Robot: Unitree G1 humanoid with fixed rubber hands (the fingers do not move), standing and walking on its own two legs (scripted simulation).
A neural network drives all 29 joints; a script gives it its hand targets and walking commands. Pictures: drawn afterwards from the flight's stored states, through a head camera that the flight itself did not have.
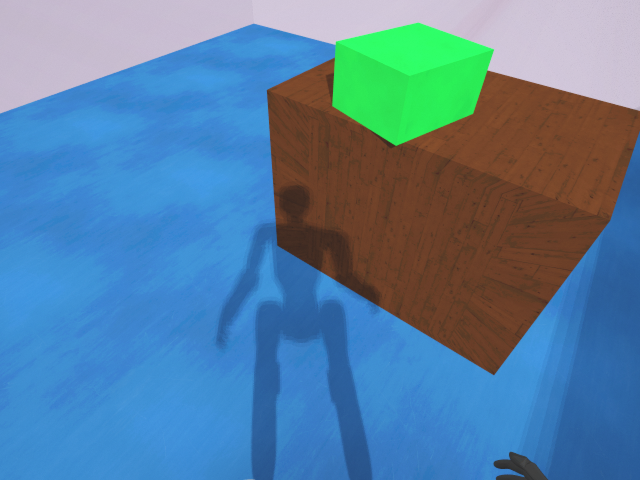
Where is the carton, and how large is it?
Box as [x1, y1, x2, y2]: [332, 23, 493, 145]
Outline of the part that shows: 493,49 420,23 414,23 336,41 332,105 396,145 472,113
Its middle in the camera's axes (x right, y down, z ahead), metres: +0.25 -0.44 +1.06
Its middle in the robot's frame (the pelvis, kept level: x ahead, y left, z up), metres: +1.07 -0.28 +0.05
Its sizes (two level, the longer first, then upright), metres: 0.312 0.264 0.177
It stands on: a pedestal, 0.69 m high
